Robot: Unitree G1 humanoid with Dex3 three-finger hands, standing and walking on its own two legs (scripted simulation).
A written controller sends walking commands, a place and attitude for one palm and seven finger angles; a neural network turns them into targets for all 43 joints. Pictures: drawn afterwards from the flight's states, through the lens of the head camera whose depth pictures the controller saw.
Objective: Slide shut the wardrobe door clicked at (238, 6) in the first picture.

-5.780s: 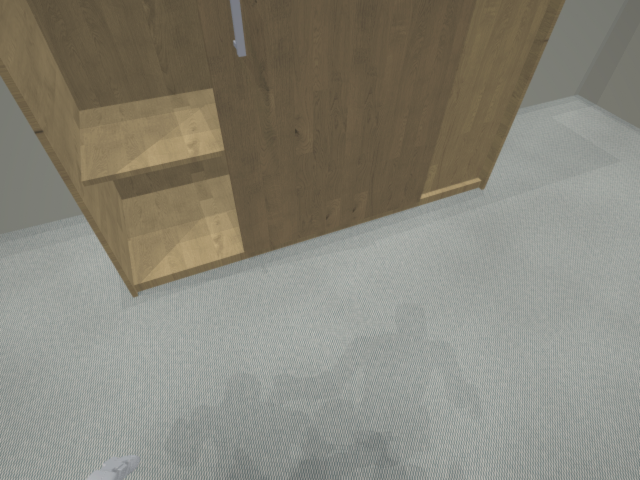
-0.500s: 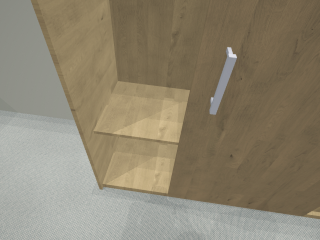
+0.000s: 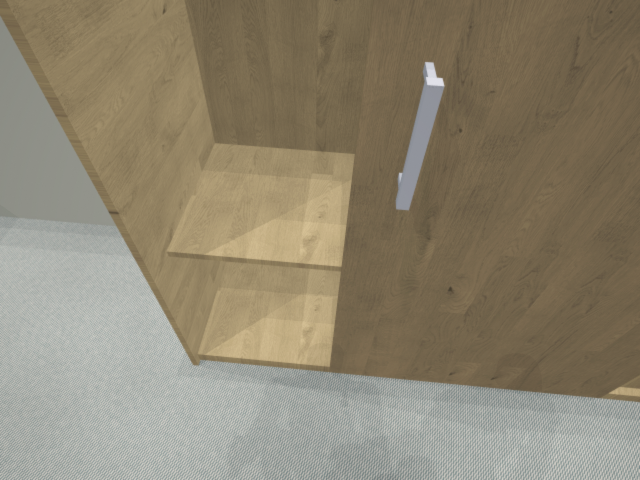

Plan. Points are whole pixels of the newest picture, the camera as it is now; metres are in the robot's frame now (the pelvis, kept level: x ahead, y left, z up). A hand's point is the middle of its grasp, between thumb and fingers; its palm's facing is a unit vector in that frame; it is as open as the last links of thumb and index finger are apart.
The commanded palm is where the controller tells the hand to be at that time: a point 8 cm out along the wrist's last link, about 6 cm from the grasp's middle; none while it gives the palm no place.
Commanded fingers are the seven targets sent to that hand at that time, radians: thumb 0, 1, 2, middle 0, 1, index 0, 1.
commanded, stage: look again from close up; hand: right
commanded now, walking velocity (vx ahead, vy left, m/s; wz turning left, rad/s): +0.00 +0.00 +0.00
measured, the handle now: (414, 142) +0.50 -0.09 +0.17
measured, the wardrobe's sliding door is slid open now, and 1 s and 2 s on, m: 0.42 0.42 0.42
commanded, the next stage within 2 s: raise the hand with hooked fingers in 0.68 s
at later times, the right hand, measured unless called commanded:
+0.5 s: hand out of the picture +0.02 -0.22 -0.17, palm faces -0.02 +0.98 -0.21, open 7.4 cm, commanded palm none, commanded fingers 0.00 -0.90 -0.90 0.20 0.30 0.20 0.30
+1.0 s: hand (508, 403) +0.22 -0.20 +0.02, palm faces +0.20 +0.96 -0.17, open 7.5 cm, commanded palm +0.12 -0.25 -0.03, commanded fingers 0.00 -0.62 -0.78 0.22 0.48 0.22 0.48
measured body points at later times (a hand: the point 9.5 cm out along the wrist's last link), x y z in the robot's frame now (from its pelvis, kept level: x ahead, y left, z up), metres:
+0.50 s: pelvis +0.01 -0.04 +0.00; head +0.03 -0.04 +0.45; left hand +0.00 +0.18 -0.15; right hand +0.02 -0.27 -0.16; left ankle -0.04 +0.10 -0.73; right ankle -0.01 -0.12 -0.73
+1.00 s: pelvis +0.00 -0.01 -0.01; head -0.01 +0.01 +0.44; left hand +0.11 +0.24 -0.12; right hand +0.20 -0.25 +0.04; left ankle -0.04 +0.10 -0.73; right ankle -0.01 -0.12 -0.73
